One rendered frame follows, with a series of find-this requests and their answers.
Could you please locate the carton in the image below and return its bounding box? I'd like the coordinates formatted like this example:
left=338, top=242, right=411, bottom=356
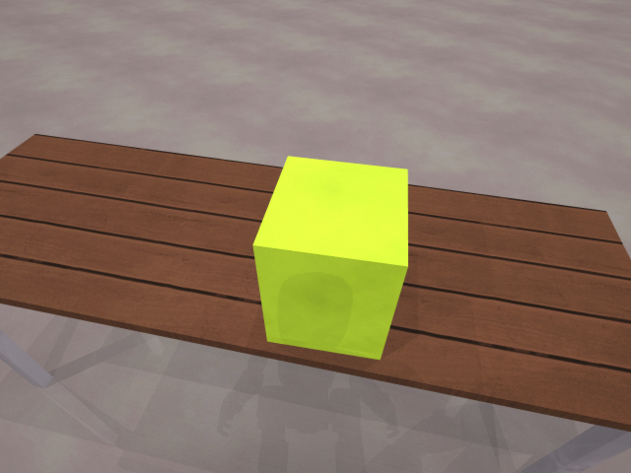
left=253, top=156, right=408, bottom=360

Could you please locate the table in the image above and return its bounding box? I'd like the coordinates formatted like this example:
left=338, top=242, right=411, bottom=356
left=0, top=134, right=631, bottom=473

